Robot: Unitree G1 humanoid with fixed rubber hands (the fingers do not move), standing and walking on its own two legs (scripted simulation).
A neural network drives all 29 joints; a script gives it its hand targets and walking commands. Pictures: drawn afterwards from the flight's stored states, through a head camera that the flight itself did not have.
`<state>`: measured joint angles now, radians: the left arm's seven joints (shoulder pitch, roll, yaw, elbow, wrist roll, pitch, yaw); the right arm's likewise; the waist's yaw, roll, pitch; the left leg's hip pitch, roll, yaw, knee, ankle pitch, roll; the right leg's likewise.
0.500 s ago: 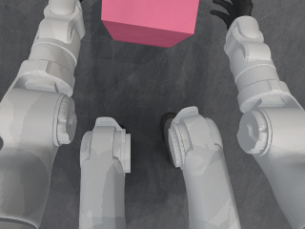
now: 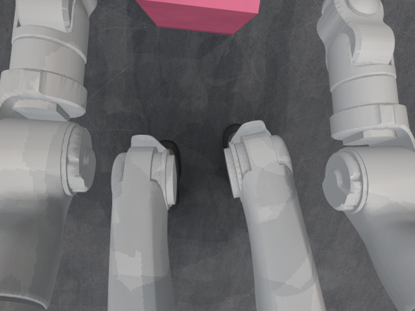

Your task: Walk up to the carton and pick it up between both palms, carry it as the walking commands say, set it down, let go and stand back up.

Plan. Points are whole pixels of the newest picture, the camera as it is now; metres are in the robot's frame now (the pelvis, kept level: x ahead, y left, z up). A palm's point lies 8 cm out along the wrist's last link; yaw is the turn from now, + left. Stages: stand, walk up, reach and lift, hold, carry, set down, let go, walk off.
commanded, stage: set down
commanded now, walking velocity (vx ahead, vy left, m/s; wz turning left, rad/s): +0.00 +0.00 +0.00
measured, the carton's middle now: out of the picture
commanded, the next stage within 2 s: let go in 0.90 s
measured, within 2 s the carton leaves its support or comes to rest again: neither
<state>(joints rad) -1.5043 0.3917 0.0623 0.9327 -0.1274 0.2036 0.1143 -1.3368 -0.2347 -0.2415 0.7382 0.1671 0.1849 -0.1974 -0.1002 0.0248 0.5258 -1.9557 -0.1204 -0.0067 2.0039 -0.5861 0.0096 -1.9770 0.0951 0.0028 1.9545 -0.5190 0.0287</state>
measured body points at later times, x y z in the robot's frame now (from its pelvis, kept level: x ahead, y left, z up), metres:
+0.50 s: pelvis +0.02 +0.00 +0.12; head +0.35 -0.01 +0.43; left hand +0.60 +0.12 +0.01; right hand +0.53 -0.22 +0.01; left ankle +0.11 +0.10 -0.41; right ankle +0.13 -0.11 -0.41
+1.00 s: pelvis +0.08 +0.00 +0.24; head +0.38 -0.01 +0.58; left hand +0.60 +0.13 +0.11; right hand +0.54 -0.21 +0.12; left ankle +0.11 +0.10 -0.41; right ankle +0.13 -0.11 -0.41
